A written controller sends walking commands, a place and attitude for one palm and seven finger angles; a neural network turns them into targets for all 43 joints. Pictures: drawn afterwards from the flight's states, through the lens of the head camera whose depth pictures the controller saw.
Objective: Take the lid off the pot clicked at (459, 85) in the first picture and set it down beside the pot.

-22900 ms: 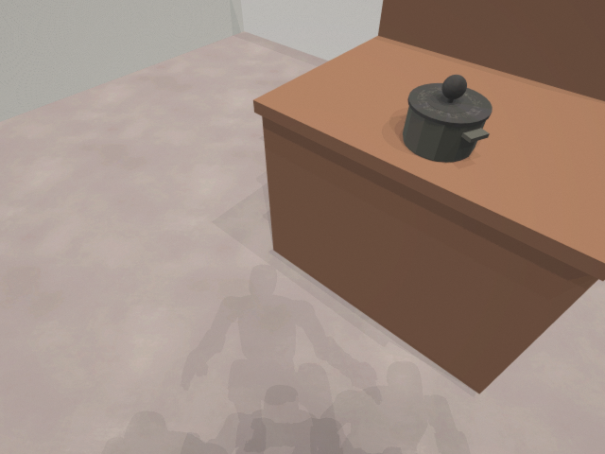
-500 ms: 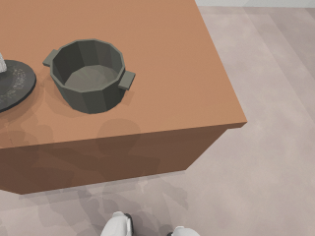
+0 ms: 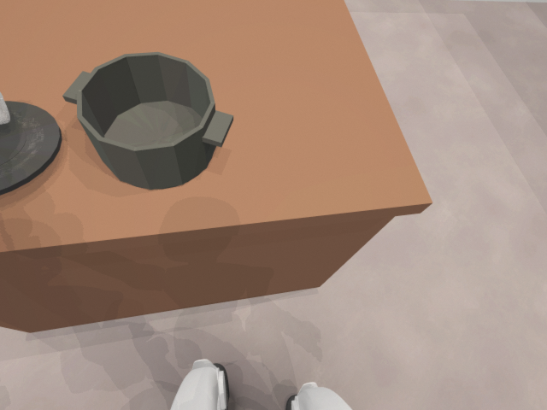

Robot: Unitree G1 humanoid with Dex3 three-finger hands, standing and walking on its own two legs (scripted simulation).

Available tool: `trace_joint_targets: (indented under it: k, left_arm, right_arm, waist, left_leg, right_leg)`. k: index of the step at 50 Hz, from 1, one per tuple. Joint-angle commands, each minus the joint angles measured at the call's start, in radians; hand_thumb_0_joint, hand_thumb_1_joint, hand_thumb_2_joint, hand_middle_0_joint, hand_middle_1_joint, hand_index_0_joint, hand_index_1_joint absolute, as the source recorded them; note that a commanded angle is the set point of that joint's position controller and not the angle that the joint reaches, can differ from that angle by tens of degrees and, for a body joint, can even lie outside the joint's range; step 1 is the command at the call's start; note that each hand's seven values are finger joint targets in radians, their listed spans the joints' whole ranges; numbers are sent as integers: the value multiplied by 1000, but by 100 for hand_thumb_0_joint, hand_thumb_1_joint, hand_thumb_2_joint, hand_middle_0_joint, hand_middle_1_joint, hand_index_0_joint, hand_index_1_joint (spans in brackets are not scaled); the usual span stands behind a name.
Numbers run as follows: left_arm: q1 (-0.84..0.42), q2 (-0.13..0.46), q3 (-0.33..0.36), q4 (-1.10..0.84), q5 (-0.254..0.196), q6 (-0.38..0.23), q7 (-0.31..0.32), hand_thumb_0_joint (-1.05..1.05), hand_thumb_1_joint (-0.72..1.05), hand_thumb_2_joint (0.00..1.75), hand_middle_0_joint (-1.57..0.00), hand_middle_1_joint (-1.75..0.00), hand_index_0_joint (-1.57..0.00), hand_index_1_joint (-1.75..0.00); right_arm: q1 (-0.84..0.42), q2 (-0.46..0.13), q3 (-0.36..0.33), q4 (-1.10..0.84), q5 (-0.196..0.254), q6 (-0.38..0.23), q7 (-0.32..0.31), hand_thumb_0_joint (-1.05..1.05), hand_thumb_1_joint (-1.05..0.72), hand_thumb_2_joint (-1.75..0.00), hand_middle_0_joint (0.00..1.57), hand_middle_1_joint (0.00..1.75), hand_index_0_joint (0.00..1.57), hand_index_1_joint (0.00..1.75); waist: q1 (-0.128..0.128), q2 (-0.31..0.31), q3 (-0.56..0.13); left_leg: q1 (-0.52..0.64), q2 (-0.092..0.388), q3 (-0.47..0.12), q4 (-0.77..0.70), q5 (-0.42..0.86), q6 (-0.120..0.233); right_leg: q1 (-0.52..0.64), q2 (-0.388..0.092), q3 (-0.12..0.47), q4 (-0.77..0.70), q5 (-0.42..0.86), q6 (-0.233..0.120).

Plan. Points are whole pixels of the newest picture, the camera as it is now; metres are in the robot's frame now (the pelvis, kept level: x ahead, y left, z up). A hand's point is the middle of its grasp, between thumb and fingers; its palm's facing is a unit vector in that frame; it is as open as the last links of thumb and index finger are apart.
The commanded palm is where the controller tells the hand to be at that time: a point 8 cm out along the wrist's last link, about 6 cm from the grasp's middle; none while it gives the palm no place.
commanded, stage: lower the lid onto the table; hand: left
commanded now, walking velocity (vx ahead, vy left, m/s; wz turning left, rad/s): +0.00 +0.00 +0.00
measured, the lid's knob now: out of the picture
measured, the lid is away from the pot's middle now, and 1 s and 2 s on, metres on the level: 0.23 0.24 0.24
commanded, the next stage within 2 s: open the fingers wide in 0.08 s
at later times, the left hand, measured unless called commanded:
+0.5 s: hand out of the picture +0.45 +0.37 +0.07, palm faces -0.44 -0.16 -0.88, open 7.5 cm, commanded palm +0.50 +0.35 +0.14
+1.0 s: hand out of the picture +0.45 +0.36 +0.09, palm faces -0.43 -0.16 -0.89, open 9.7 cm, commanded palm +0.50 +0.35 +0.14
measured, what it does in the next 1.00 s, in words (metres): stands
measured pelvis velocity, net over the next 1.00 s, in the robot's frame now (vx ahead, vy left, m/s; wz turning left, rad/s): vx -0.01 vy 0.01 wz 0.02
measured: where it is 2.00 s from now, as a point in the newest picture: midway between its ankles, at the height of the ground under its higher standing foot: outside the picture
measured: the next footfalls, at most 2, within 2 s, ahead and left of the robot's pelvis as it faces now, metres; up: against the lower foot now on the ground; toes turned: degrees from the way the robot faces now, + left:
none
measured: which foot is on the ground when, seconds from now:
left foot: down 0.00-1.00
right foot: down 0.00-1.00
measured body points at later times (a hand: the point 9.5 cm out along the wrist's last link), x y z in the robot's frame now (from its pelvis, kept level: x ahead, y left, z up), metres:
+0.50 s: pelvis -0.01 +0.00 +0.00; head +0.10 +0.04 +0.43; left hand +0.47 +0.37 +0.12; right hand +0.01 -0.28 -0.10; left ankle +0.07 +0.07 -0.70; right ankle -0.04 -0.17 -0.69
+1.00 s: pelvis -0.01 +0.01 +0.00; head +0.10 +0.04 +0.43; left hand +0.47 +0.37 +0.14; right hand -0.01 -0.28 -0.10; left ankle +0.07 +0.07 -0.70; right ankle -0.04 -0.17 -0.69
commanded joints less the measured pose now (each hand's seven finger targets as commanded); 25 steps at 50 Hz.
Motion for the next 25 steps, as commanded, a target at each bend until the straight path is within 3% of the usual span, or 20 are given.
trace_joint_targets:
  k: [1, 2, 4, 6, 8, 9, 10, 11, 13, 14, 16, 19, 20, 21, 24, 25]
  left_arm:
    - [-494, 368, 75, -238, -7, -11, 59, 0, 59, 100, -75, -107, -86, -113]
    - [-496, 342, 56, -231, -4, -10, 59, 0, 59, 100, -75, -107, -86, -113]
    - [-482, 352, 61, -218, -2, -8, 60, 0, 59, 100, -75, -107, -86, -113]
    - [-493, 356, 66, -249, -1, -13, 64, 0, 59, 100, -75, -107, -86, -113]
    - [-473, 351, 68, -217, 1, -12, 65, 0, 59, 100, -75, -107, -86, -113]
    - [-205, 279, 118, -273, -15, -9, 61, 0, 59, 100, -75, -107, -86, -113]
    - [-196, 293, 153, -397, -17, -49, 68, 0, 57, 98, -73, -107, -84, -112]
    - [-216, 330, 184, -382, -12, -53, 78, 0, 56, 96, -72, -107, -83, -112]
    - [-323, 332, 167, -387, -32, -33, 88, 0, 54, 93, -70, -106, -80, -112]
    - [-352, 334, 162, -404, -36, -24, 96, 0, 53, 91, -69, -106, -78, -111]
    - [-353, 333, 152, -386, -19, -22, 113, 0, 50, 89, -66, -105, -76, -110]
    - [-332, 305, 125, -350, -21, -10, 124, 0, 46, 86, -63, -104, -71, -109]
    - [-356, 290, 115, -391, -27, -20, 120, 0, 45, 85, -62, -104, -70, -108]
    - [-355, 313, 127, -376, -21, -18, 123, 0, 43, 84, -61, -104, -69, -108]
    - [-372, 260, 85, -376, -34, -15, 118, 0, 39, 81, -58, -102, -65, -106]
    - [-373, 235, 74, -411, -44, -26, 112, 0, 37, 80, -57, -102, -64, -105]
  right_arm:
    - [170, -231, -72, -23, -12, -8, -19, 0, -90, -90, 20, 30, 20, 30]
    - [169, -226, -71, -25, -11, -10, -19, 0, -90, -90, 20, 30, 20, 30]
    - [163, -229, -69, -28, -11, -8, -18, 0, -90, -90, 20, 30, 20, 30]
    - [168, -228, -71, -27, -13, -9, -20, 0, -90, -90, 20, 30, 20, 30]
    - [170, -225, -68, -29, -13, -8, -19, 0, -90, -90, 20, 30, 20, 30]
    - [162, -202, -90, -94, -11, -3, 10, 0, -90, -90, 20, 30, 20, 30]
    - [151, -210, -95, -91, -26, 9, 16, 0, -90, -90, 20, 30, 20, 30]
    - [148, -213, -98, -82, -31, 27, 16, 0, -90, -90, 20, 30, 20, 30]
    - [133, -221, -100, -70, -27, 46, 15, 0, -90, -90, 20, 30, 20, 30]
    - [136, -223, -102, -69, -26, 46, 15, 0, -90, -90, 20, 30, 20, 30]
    - [139, -222, -98, -60, -24, 43, 9, 0, -90, -90, 20, 30, 20, 30]
    - [124, -219, -93, -60, -20, 36, 7, 0, -90, -90, 20, 30, 20, 30]
    - [118, -215, -88, -62, -20, 30, 4, 0, -90, -90, 20, 30, 20, 30]
    - [123, -217, -92, -57, -21, 32, 3, 0, -90, -90, 20, 30, 20, 30]
    - [118, -217, -95, -52, -20, 25, 1, 0, -90, -90, 20, 30, 20, 30]
    - [112, -214, -92, -55, -20, 18, 0, 0, -90, -90, 20, 30, 20, 30]
  waist:
    - [-5, 260, -521]
    - [-10, 259, -512]
    - [-12, 247, -480]
    - [-7, 291, -528]
    - [-10, 263, -499]
    - [78, 277, -565]
    - [73, 284, -605]
    - [58, 269, -598]
    - [25, 226, -515]
    - [22, 219, -517]
    - [26, 266, -519]
    - [18, 223, -471]
    - [26, 251, -495]
    - [28, 265, -507]
    - [13, 253, -479]
    - [21, 264, -493]
  left_leg:
    - [760, -17, -84, -49, 239, -7]
    - [755, -18, -84, -49, 233, -6]
    - [721, -18, -86, -51, 187, -7]
    - [772, -13, -90, -40, 241, -8]
    - [744, -15, -91, -34, 239, -8]
    - [799, -35, -99, -43, 354, -20]
    - [870, -16, -103, -30, 476, -30]
    - [862, -17, -108, -16, 465, -26]
    - [779, -23, -99, -41, 294, -7]
    - [774, -26, -101, -56, 238, -3]
    - [817, -23, -119, -66, 252, -11]
    - [761, -27, -112, -84, 142, -6]
    - [791, -26, -108, -84, 183, -7]
    - [803, -28, -110, -82, 177, -9]
    - [799, -25, -115, -95, 136, -9]
    - [834, -21, -120, -93, 189, -11]
  right_leg:
    - [-221, 80, -50, -83, 178, -68]
    - [-229, 81, -50, -85, 179, -68]
    - [-231, 81, -52, -84, 163, -70]
    - [-249, 82, -50, -74, 168, -69]
    - [-252, 83, -54, -71, 172, -70]
    - [-205, 85, -72, -59, 185, -86]
    - [-230, 89, -73, -47, 204, -88]
    - [-249, 87, -63, -53, 194, -80]
    - [-238, 80, -51, -85, 164, -74]
    - [-225, 78, -51, -94, 152, -75]
    - [-256, 77, -54, -89, 132, -80]
    - [-235, 75, -53, -102, 111, -81]
    - [-227, 73, -52, -97, 124, -84]
    - [-227, 73, -49, -101, 121, -83]
    - [-232, 70, -51, -114, 115, -83]
    - [-236, 71, -55, -102, 125, -86]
